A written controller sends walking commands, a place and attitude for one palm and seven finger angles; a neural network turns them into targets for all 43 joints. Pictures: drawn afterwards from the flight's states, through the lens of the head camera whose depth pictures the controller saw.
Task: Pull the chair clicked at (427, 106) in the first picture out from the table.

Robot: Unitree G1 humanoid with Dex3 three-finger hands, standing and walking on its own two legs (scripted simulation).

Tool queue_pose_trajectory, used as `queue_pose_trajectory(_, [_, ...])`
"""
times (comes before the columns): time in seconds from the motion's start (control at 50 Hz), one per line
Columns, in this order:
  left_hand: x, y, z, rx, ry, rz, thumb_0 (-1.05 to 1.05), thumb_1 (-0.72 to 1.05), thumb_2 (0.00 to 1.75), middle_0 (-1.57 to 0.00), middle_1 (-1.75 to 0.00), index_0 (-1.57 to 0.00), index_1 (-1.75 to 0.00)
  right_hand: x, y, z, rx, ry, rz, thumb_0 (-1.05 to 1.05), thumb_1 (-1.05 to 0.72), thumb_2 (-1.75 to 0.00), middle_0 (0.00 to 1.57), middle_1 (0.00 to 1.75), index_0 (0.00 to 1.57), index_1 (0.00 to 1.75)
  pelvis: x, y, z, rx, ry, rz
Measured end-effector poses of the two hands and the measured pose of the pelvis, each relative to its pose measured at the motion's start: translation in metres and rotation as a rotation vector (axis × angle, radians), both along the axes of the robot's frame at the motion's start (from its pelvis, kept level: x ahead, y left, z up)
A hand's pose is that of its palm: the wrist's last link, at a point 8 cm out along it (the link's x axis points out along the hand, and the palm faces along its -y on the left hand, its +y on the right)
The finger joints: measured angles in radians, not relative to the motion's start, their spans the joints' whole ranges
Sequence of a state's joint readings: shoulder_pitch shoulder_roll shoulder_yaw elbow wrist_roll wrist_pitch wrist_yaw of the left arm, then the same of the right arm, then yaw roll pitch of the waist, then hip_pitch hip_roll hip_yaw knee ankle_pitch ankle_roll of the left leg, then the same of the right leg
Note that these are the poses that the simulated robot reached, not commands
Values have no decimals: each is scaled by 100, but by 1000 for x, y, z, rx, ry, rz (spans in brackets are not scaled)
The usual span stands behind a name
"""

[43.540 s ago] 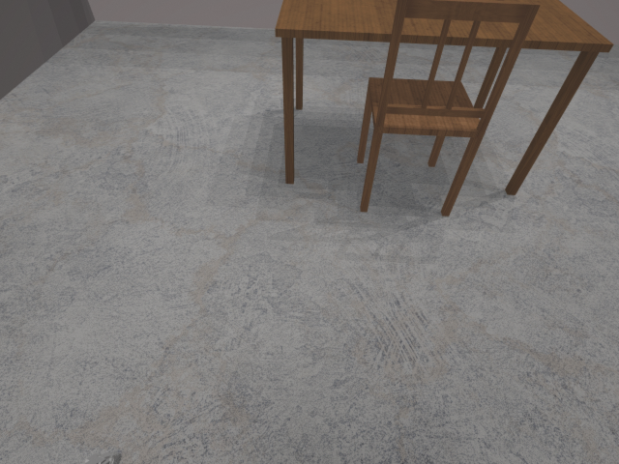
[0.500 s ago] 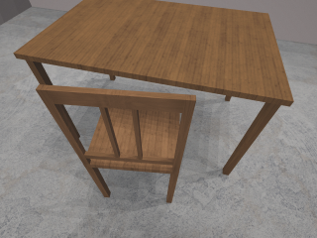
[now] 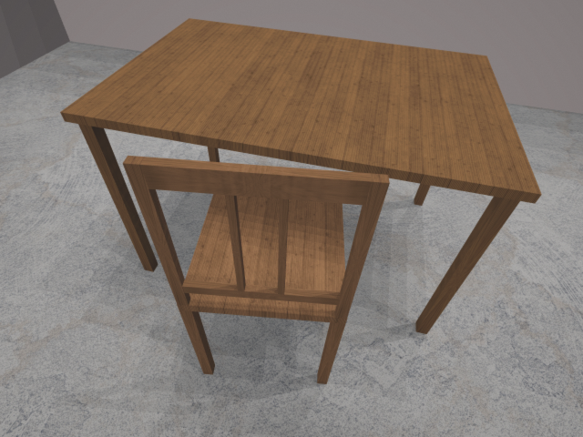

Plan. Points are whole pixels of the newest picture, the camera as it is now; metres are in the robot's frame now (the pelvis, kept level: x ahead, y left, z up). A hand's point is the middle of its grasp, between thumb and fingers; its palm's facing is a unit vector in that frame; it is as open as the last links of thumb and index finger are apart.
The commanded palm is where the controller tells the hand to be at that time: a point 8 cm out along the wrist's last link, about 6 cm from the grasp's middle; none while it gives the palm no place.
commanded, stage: come to a stop and stand still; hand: left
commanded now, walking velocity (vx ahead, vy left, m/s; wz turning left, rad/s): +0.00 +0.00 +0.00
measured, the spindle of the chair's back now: (236, 246) +0.47 +0.14 -0.07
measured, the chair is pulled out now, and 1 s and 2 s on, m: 0.13 0.13 0.13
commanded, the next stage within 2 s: look again from close up in 0.24 s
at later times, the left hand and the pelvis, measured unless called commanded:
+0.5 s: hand out of the picture -0.02 +0.17 -0.17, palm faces +0.03 -0.99 -0.16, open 7.4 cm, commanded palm none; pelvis +0.02 +0.01 +0.01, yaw +0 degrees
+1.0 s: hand out of the picture +0.06 +0.15 -0.17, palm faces +0.00 -0.99 -0.17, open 7.4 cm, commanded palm none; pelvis +0.05 -0.01 +0.01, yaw -1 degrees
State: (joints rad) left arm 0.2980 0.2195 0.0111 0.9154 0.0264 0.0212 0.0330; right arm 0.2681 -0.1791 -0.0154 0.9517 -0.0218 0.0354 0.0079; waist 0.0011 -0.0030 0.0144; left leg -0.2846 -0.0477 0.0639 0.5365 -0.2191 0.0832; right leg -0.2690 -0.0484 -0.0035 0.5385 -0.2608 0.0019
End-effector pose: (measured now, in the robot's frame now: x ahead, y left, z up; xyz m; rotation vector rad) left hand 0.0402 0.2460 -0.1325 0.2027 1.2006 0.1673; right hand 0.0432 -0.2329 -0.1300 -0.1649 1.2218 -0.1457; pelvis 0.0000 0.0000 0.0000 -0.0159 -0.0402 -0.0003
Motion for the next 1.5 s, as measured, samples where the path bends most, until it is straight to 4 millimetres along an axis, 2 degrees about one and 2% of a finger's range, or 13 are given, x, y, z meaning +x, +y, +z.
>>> queue_pose_trajectory(0.22, [-57, -8, -8, -52, 154, 36, 0, 90, 90, -20, -30, -20, -29, -15, 7, 0, -3, 53, -9, 1, -91, -90, 20, 30, 20, 30, -1, 9, 3, 1, 9, 1])
queue_pose_trajectory(0.38, [-75, -22, -10, -85, 220, 58, 0, 90, 90, -20, -30, -20, -29, -13, 10, -1, 0, 80, -11, 1, -91, -90, 20, 30, 20, 30, 7, 9, 5, 7, 18, 3])
queue_pose_trajectory(0.52, [-64, -31, -10, -94, 229, 55, 0, 90, 90, -20, -30, -20, -29, -7, 10, -1, 6, 92, -21, 1, -91, -90, 20, 30, 20, 30, 17, 5, 6, 11, 23, -1])
queue_pose_trajectory(0.82, [-6, -41, -8, -83, 157, 23, 0, 90, 90, -20, -30, -20, -29, 5, 0, -1, 10, 122, -37, 1, -92, -90, 20, 30, 20, 30, 40, -8, 9, 14, 21, -4])
queue_pose_trajectory(0.98, [11, -42, -8, -75, 141, 13, 0, 91, 90, -20, -30, -20, -29, 10, -4, 0, 6, 124, -44, 1, -91, -90, 20, 30, 20, 30, 48, -13, 10, 13, 16, -8])
queue_pose_trajectory(1.16, [12, -43, -7, -77, 154, 14, 0, 91, 90, -20, -30, -20, -29, 15, -5, 0, 7, 127, -43, 1, -91, -90, 20, 30, 20, 30, 52, -14, 10, 14, 16, -11])
queue_pose_trajectory(1.5, [-5, -46, -7, -84, 203, 32, 0, 90, 90, -20, -30, -20, -29, 11, -2, 0, 14, 145, -45, 0, -91, -90, 20, 30, 20, 30, 56, -13, 11, 15, 15, -11])
